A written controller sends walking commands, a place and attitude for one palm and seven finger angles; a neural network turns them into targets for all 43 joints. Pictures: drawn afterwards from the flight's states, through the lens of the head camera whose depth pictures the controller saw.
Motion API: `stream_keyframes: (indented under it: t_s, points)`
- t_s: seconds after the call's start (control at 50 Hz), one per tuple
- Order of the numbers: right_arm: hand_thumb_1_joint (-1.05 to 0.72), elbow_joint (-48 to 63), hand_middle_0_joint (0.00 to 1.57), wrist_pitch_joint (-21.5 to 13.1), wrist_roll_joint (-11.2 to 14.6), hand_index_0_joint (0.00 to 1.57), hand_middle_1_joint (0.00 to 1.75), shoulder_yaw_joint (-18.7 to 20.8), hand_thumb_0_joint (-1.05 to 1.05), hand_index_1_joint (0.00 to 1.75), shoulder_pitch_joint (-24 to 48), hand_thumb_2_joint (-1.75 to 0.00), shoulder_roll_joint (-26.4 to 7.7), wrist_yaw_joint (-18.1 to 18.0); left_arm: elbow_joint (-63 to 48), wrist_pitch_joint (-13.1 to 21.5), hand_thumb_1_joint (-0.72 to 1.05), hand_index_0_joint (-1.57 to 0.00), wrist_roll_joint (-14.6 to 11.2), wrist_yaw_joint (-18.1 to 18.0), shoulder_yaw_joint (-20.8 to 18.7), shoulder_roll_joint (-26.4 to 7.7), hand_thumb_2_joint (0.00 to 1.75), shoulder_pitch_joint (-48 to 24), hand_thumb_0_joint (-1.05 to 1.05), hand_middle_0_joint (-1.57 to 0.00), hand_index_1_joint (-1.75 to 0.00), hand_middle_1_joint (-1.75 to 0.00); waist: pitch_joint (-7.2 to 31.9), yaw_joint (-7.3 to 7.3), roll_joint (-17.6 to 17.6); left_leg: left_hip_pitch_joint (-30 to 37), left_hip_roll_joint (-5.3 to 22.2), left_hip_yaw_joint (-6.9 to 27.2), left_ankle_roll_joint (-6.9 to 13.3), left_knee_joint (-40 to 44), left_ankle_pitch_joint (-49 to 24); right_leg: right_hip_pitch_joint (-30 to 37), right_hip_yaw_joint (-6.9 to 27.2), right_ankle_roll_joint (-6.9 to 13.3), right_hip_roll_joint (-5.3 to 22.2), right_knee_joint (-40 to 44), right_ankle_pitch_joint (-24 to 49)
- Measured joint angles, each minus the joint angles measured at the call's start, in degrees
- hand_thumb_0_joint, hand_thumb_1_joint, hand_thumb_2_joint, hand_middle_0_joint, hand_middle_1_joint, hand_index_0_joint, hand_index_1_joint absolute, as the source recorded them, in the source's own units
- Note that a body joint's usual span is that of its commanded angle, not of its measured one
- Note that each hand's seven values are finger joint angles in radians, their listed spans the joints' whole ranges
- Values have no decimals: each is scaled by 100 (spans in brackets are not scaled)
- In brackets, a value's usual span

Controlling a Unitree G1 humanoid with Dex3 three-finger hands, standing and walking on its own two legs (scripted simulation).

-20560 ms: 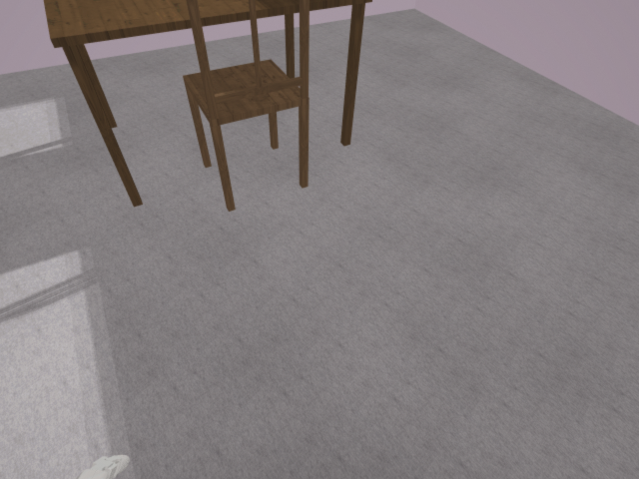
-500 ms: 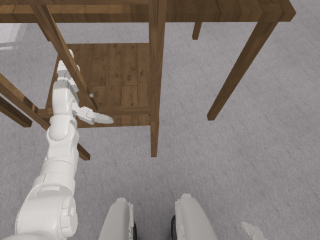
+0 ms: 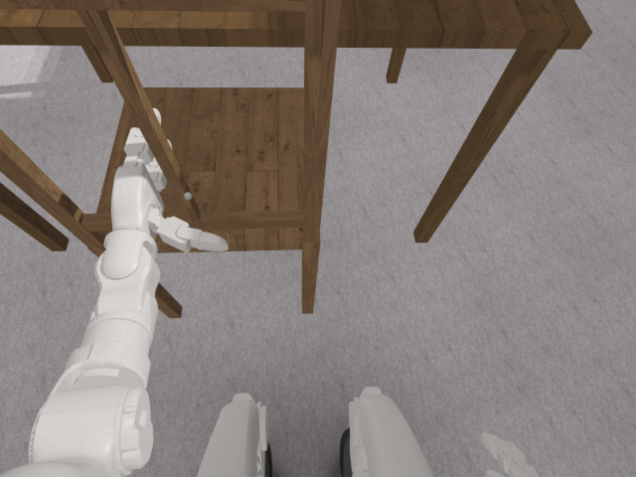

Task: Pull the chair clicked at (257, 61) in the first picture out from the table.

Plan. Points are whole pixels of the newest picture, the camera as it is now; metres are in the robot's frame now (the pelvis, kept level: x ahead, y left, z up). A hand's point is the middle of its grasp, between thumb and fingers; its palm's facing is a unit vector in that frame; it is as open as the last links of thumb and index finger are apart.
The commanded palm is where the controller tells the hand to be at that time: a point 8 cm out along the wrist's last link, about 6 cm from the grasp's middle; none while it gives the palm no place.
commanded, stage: hook a spindle and tug to test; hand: left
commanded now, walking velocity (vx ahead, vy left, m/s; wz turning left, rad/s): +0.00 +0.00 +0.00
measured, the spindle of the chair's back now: (159, 145) +0.50 +0.18 +0.08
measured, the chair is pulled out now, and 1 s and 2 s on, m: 0.00 0.01 0.09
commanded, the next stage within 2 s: step backward, pulling the chair out in 1.36 s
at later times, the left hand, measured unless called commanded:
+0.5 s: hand (188, 190) +0.46 +0.15 +0.03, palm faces +0.04 -1.00 -0.04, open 10.3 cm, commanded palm +0.43 +0.20 +0.03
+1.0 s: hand (189, 196) +0.45 +0.15 +0.04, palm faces +0.03 -1.00 -0.02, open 5.0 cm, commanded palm +0.41 +0.20 +0.03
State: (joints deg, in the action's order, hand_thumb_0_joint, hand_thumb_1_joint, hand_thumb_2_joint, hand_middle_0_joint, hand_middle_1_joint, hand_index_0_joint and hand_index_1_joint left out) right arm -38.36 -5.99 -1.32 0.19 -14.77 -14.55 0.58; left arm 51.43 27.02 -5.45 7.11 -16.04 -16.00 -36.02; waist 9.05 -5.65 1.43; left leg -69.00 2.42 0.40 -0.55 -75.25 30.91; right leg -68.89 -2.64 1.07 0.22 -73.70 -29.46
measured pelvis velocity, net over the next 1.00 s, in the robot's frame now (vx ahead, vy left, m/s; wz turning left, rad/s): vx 0.01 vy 0.00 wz -0.01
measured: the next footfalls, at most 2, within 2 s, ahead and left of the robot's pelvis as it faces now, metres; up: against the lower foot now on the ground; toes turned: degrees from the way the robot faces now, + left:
none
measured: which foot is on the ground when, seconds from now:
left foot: down 0.00-1.00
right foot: down 0.00-1.00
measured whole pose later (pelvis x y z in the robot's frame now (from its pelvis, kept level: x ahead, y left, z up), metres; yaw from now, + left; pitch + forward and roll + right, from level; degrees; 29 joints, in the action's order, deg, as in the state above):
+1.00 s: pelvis +0.01 +0.00 +0.01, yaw -1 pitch +25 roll -1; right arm -37.3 -4.4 -1.1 0.5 -15.3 -13.6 1.4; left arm 44.9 25.9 -6.5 5.7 -14.9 -14.2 -30.2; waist 9.7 -5.6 1.2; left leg -66.3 2.7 0.0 -0.5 -73.5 31.8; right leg -66.4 -2.1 0.9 -0.2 -71.8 -30.0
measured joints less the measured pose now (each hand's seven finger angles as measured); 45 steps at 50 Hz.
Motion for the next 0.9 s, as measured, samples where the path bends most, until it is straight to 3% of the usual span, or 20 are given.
stream_keyframes:
  t_s: [0.28,0.4,0.5,0.76,0.9]
  points:
    - [-90,-30,21,8,-36,20,30,-9,0,30,-40,-89,48,23,-45,85,-45,-27,52,-118,-16,-2,32,-61,-1,-28,-77,-77,14,-36,1,-80,1,0,5,-57,34,-78,7,-9,-5,-46,-25]
    - [-90,-38,21,40,-15,20,30,5,0,30,-107,-89,48,38,-121,-74,-25,-35,-25,-161,14,32,41,17,-1,-38,-109,-109,34,-13,13,17,4,-15,11,26,31,15,22,-18,-11,39,-15]
    - [-90,-57,21,38,-17,20,30,14,0,30,-126,-89,42,56,-119,-6,-1,-40,-11,-226,71,69,51,66,-1,-44,-129,-129,30,-1,9,76,2,-9,12,70,37,80,16,-20,-12,89,-21]
    - [-90,-53,21,85,-28,20,30,47,0,30,-50,-89,40,66,-171,99,67,-45,9,-218,79,119,80,47,0,-48,-144,-140,23,22,-18,33,-15,19,6,33,71,52,-7,-18,2,55,-66]
    - [-90,35,21,141,2,20,30,30,0,30,-37,-89,78,72,-380,-72,78,-44,-57,-162,63,121,83,276,1,-46,-145,-139,61,3,-22,147,11,-17,7,106,79,140,30,-19,-27,119,-58]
